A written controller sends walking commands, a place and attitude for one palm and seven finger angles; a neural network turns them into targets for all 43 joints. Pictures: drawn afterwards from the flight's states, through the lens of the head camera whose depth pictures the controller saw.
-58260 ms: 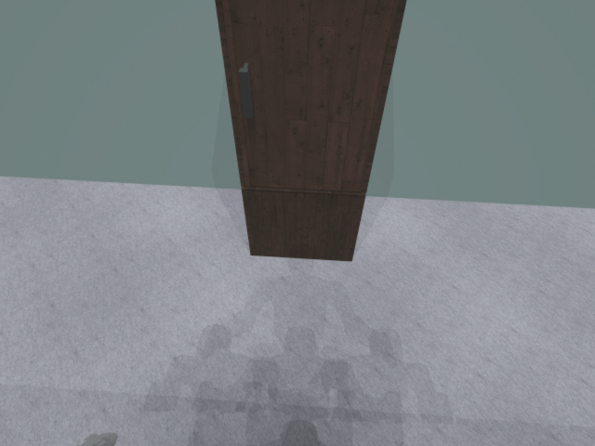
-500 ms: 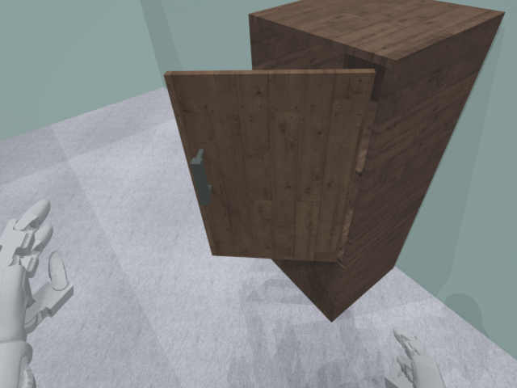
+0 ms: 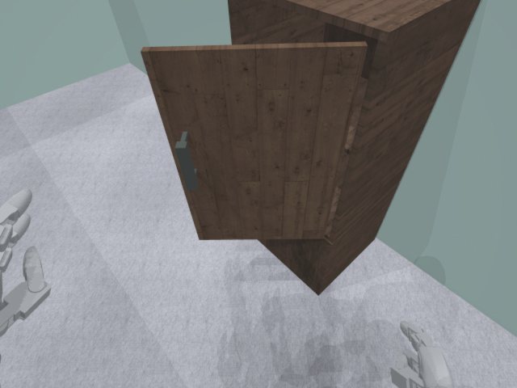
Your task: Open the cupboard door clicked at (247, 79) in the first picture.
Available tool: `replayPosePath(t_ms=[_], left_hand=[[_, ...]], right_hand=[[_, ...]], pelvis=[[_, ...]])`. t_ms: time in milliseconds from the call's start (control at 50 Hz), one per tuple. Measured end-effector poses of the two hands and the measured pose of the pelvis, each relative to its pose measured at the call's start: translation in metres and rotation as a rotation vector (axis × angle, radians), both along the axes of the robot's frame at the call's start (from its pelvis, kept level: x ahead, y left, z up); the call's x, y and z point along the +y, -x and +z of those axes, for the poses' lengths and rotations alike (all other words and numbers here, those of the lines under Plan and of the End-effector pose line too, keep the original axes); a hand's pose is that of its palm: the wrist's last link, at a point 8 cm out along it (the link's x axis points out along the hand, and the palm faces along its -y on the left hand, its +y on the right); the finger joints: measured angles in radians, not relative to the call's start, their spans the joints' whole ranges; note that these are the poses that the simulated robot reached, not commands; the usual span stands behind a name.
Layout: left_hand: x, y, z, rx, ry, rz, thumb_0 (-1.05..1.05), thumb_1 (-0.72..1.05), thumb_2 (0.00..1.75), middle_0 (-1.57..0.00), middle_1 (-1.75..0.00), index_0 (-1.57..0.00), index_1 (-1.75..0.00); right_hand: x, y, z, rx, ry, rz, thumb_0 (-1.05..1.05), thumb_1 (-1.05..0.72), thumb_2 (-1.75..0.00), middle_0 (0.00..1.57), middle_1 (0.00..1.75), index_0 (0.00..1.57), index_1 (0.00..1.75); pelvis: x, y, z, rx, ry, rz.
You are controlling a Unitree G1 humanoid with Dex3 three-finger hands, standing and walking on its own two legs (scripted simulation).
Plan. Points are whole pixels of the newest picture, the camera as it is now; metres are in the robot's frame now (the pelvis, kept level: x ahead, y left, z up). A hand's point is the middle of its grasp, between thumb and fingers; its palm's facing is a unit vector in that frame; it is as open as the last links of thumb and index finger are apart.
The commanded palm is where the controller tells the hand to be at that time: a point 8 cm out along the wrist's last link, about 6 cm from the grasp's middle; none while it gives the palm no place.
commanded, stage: step back with the hand held close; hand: left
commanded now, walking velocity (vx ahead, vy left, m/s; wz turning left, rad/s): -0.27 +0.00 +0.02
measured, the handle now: (188, 161) +0.57 +0.20 +0.01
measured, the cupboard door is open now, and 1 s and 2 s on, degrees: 47 47 47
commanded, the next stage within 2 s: stop stepping back and stand still in 0.94 s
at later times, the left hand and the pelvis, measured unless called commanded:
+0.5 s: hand out of the picture +0.11 +0.27 +0.15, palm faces +0.46 -0.75 -0.48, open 7.5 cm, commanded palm +0.05 +0.30 +0.17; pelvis -0.09 +0.00 -0.02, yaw +2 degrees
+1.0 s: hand out of the picture +0.05 +0.24 +0.15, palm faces +0.38 -0.80 -0.46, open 7.5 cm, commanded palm -0.02 +0.29 +0.17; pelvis -0.16 -0.01 -0.01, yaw +0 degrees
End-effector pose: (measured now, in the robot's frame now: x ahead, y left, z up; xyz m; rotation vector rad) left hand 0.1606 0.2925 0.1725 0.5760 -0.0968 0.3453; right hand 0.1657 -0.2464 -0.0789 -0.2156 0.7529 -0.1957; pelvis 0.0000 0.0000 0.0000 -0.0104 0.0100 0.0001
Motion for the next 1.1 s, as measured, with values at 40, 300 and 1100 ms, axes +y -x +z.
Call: replayPosePath(t_ms=[40, 300, 1100], left_hand=[[0.003, 0.005, 0.001, -0.005, -0.009, -0.006, 0.01, 0.88, 0.89, -0.22, -0.31, -0.21, -0.30], [0.016, 0.061, -0.001, -0.088, -0.035, 0.025, 0.01, 0.88, 0.89, -0.22, -0.31, -0.21, -0.30], [-0.014, 0.159, 0.004, -0.132, -0.031, -0.110, 0.01, 0.88, 0.89, -0.22, -0.31, -0.21, -0.30]], right_hand=[[0.002, 0.006, 0.001, 0.001, 0.004, -0.006, 0.01, -0.91, -0.90, 0.20, 0.30, 0.20, 0.30], [0.019, 0.052, -0.001, -0.025, 0.011, 0.038, 0.01, -0.91, -0.90, 0.20, 0.30, 0.20, 0.30], [0.000, 0.166, 0.010, -0.071, 0.013, 0.041, 0.01, -0.91, -0.90, 0.20, 0.30, 0.20, 0.30]], pelvis=[[0.002, 0.006, -0.001, 0.000, -0.001, -0.002], [0.007, 0.054, -0.009, -0.015, 0.011, 0.013], [-0.016, 0.181, -0.010, 0.017, 0.012, -0.025]])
